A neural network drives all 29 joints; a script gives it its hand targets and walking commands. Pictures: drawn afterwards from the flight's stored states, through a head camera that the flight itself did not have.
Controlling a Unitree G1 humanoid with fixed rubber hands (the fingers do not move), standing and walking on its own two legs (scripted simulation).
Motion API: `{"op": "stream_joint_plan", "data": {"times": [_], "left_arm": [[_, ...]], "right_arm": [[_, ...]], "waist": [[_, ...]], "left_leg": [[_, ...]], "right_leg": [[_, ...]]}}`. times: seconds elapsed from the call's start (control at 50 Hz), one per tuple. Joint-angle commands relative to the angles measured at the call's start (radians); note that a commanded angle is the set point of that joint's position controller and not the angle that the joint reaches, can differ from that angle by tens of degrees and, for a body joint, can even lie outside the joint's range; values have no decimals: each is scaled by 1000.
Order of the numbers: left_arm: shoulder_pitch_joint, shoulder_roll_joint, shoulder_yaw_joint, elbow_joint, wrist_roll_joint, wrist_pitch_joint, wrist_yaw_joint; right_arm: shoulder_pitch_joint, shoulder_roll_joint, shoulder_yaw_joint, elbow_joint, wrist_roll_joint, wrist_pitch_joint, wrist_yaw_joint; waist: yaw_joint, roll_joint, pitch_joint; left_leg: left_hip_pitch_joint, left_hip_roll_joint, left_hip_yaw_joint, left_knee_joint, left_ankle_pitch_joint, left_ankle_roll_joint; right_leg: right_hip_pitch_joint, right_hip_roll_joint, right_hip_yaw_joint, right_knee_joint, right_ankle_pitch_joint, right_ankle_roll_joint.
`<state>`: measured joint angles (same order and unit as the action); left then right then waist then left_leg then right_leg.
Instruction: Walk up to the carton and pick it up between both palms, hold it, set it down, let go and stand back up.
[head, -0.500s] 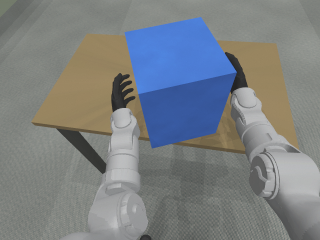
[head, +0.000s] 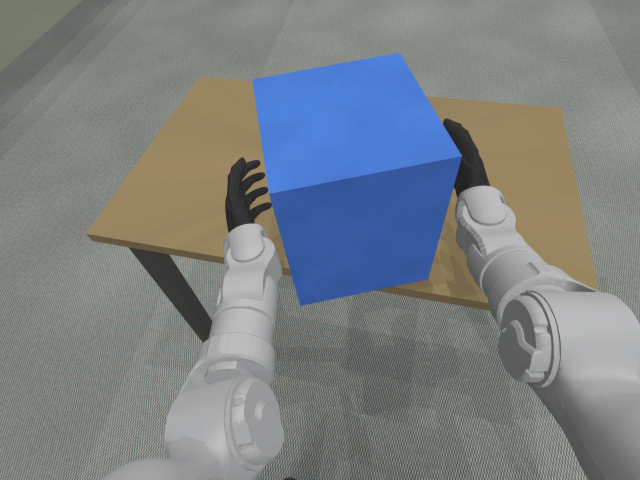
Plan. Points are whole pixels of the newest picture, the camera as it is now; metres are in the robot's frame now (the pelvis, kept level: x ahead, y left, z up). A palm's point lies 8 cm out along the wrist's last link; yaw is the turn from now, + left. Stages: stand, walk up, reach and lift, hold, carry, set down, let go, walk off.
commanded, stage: reach and lift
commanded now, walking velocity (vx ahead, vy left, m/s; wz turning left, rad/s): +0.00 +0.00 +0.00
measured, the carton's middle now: (346, 187) +0.48 +0.08 +0.06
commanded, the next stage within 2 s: none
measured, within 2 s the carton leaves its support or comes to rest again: leaves its support in 0.08 s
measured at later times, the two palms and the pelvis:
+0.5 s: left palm (223, 209) +0.38 +0.22 +0.11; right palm (458, 161) +0.46 -0.05 +0.15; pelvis +0.00 +0.00 +0.00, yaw +3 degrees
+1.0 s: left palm (206, 160) +0.38 +0.22 +0.19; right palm (485, 146) +0.42 -0.06 +0.21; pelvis +0.00 +0.02 +0.01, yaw +3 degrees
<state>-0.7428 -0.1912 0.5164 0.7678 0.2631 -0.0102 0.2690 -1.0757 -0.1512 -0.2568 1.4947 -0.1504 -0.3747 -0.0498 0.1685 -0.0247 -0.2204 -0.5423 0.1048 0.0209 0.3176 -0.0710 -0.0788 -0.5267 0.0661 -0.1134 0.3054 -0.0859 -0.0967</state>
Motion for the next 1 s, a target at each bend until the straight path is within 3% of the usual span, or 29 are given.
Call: {"op": "stream_joint_plan", "data": {"times": [0.0, 0.06, 0.16, 0.2, 0.26, 0.3, 0.36, 0.42, 0.54, 0.6, 0.68, 0.82, 0.88, 0.9, 0.98], "left_arm": [[-781, -429, -357, -127, -10, -42, -124], [-803, -429, -376, -122, -29, -30, -110], [-850, -410, -392, -148, -57, 0, -115], [-877, -424, -410, -191, -68, 1, -112], [-867, -420, -422, -217, -72, 19, -104], [-848, -413, -422, -199, -75, 37, -125], [-840, -424, -436, -184, -72, 62, -156], [-849, -430, -429, -196, -66, 82, -163], [-851, -440, -474, -260, -79, 146, -159], [-881, -438, -496, -281, -86, 194, -173], [-887, -433, -511, -326, -90, 265, -183], [-937, -431, -517, -315, -91, 381, -211], [-935, -421, -481, -274, -82, 421, -231], [-942, -425, -472, -256, -77, 426, -234], [-959, -421, -458, -246, -86, 453, -232]], "right_arm": [[-659, 466, 97, -109, -77, -20, 160], [-688, 463, 97, -122, -60, -4, 165], [-687, 476, 85, -133, -34, 42, 162], [-699, 484, 83, -150, -17, 52, 165], [-717, 475, 90, -189, 6, 64, 167], [-700, 488, 104, -201, 13, 75, 154], [-701, 506, 124, -220, 21, 89, 137], [-715, 513, 152, -246, 45, 104, 142], [-714, 522, 194, -313, 105, 149, 134], [-706, 533, 196, -342, 133, 194, 122], [-681, 561, 193, -405, 175, 272, 113], [-719, 586, 152, -486, 189, 381, 95], [-720, 591, 116, -506, 170, 413, 90], [-759, 594, 114, -516, 170, 417, 92], [-796, 589, 110, -530, 184, 432, 96]], "waist": [[29, -76, -634], [31, -67, -661], [6, -76, -654], [9, -50, -684], [-6, -45, -698], [-20, -71, -686], [-54, -59, -673], [-47, -41, -640], [-79, -7, -619], [-110, 24, -558], [-118, 49, -481], [-164, 102, -378], [-171, 94, -309], [-159, 94, -311], [-164, 81, -337]], "left_leg": [[154, -73, 72, 18, 173, 75], [154, -76, 66, 26, 161, 71], [147, -83, 60, 29, 131, 66], [163, -87, 54, 36, 154, 57], [180, -88, 43, 48, 197, 51], [172, -91, 41, 49, 190, 54], [190, -92, 36, 52, 213, 57], [214, -91, 33, 53, 242, 56], [319, -90, 19, 56, 304, 46], [351, -97, 13, 43, 282, 47], [401, -100, 12, 28, 259, 43], [442, -114, 14, 0, 132, 43], [430, -117, 19, -23, 50, 53], [430, -118, 18, -26, 33, 57], [459, -118, 20, -21, 44, 55]], "right_leg": [[481, -73, 46, 24, 198, 102], [458, -73, 56, 20, 150, 101], [485, -86, 70, 15, 136, 113], [489, -80, 66, 24, 149, 111], [505, -77, 59, 38, 216, 115], [553, -88, 71, 43, 285, 125], [596, -93, 64, 66, 392, 136], [596, -89, 53, 72, 405, 139], [588, -68, 28, 53, 391, 129], [586, -69, 26, 36, 359, 134], [571, -62, 17, 15, 276, 128], [528, -70, 20, -24, 87, 121], [513, -79, 25, -44, -1, 124], [499, -74, 23, -45, -24, 122], [496, -66, 19, -47, -26, 114]]}}
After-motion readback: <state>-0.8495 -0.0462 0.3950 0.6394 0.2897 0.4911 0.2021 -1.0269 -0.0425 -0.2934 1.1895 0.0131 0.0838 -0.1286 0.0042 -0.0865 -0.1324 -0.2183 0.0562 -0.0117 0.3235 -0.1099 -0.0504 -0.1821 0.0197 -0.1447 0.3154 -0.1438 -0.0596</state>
